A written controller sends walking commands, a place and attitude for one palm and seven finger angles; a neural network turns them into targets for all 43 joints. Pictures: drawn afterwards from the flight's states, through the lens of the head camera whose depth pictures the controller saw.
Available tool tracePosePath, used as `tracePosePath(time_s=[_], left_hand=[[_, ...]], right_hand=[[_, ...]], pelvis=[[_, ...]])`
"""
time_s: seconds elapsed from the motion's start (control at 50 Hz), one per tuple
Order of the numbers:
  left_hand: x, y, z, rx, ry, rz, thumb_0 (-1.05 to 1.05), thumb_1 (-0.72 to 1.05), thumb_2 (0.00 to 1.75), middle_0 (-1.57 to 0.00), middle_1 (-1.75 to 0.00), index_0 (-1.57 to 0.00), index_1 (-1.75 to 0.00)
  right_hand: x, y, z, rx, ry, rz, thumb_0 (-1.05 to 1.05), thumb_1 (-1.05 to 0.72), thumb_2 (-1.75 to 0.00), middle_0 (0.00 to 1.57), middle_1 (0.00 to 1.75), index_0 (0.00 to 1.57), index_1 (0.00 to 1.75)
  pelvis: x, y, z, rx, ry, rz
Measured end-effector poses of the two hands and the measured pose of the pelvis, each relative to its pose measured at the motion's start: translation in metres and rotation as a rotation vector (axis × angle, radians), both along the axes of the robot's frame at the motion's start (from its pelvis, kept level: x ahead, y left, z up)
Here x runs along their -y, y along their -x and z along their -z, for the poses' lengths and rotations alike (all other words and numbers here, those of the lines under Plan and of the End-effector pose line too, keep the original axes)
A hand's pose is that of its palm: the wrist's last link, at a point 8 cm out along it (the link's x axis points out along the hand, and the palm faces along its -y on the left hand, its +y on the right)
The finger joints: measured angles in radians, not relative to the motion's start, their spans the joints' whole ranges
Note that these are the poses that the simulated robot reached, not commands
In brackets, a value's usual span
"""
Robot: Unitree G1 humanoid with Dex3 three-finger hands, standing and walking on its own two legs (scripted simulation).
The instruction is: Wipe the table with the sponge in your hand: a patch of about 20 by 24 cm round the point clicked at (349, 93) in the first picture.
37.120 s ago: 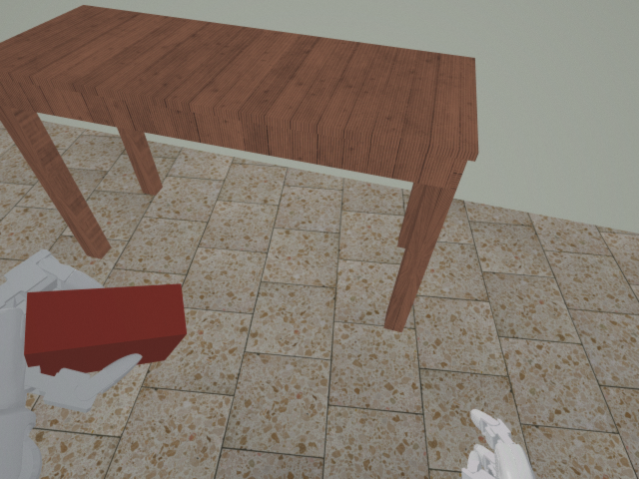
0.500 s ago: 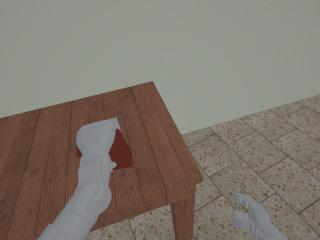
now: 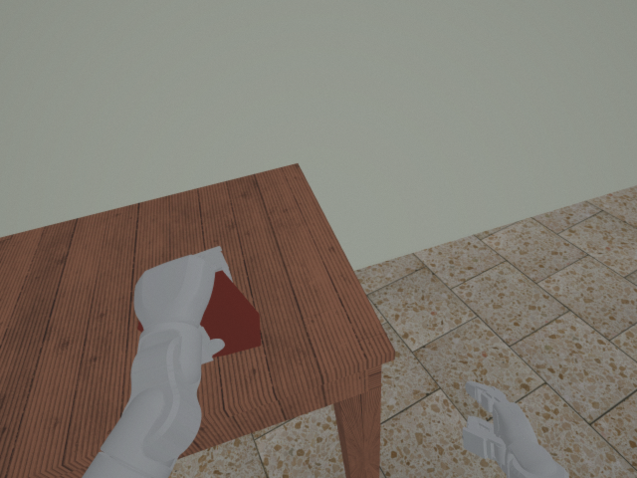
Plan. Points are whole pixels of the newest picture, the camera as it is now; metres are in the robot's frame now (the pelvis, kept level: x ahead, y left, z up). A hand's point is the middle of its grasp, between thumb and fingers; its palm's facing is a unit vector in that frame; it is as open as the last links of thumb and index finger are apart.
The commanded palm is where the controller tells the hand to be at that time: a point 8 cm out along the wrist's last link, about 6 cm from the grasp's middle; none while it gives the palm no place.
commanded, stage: slide back across to the middle lane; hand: left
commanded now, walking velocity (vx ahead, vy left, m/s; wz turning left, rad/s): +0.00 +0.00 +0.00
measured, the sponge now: (212, 327) +0.29 +0.19 +0.06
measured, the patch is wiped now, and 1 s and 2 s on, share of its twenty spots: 0.95 0.95 0.95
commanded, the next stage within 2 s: wipe forward along the middle lane in 0.42 s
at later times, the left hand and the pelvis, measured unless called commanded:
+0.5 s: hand (148, 328) +0.25 +0.24 +0.11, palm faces +0.09 -0.14 -0.99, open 9.5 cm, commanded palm +0.21 +0.25 +0.16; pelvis +0.00 +0.00 +0.00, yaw +0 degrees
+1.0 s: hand (137, 311) +0.28 +0.27 +0.10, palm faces +0.02 -0.06 -1.00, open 9.5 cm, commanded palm +0.26 +0.27 +0.14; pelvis -0.01 +0.01 +0.00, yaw +2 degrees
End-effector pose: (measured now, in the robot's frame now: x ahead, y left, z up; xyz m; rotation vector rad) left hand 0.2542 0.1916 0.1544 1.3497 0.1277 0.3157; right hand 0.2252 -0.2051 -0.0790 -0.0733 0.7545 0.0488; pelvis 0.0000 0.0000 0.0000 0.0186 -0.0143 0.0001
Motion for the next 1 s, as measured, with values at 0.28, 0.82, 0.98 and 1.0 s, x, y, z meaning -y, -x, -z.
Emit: tracePosePath(time_s=[0.28,0.82,0.98,1.0], left_hand=[[-0.032,0.021,-0.009,-0.013,0.014,-0.065,-0.01,-0.48,1.11,-0.75,-1.45,-0.8,-1.4],[-0.07,0.015,-0.001,-0.134,-0.103,-0.127,-0.03,-0.49,1.11,-0.77,-1.43,-0.82,-1.38],[-0.077,0.0,-0.001,-0.145,-0.117,-0.108,-0.03,-0.5,1.11,-0.79,-1.42,-0.83,-1.36],[-0.077,-0.001,-0.001,-0.145,-0.118,-0.107,-0.03,-0.5,1.11,-0.79,-1.42,-0.83,-1.36]], right_hand=[[0.014,0.005,0.001,-0.004,0.051,0.028,0.01,-0.91,-0.9,0.2,0.3,0.2,0.3],[-0.003,0.005,0.004,0.016,0.084,-0.005,0.01,-0.91,-0.9,0.2,0.3,0.2,0.3],[0.004,0.018,0.009,-0.013,0.107,0.012,0.01,-0.91,-0.89,0.2,0.3,0.2,0.3],[0.005,0.02,0.01,-0.02,0.109,0.014,0.01,-0.91,-0.89,0.2,0.3,0.2,0.3]], pelvis=[[0.002,-0.002,-0.001,0.01,0.002,0.007],[-0.004,0.007,-0.003,0.004,0.006,-0.02],[-0.005,0.01,-0.004,-0.008,0.008,-0.027],[-0.006,0.01,-0.004,-0.01,0.008,-0.027]])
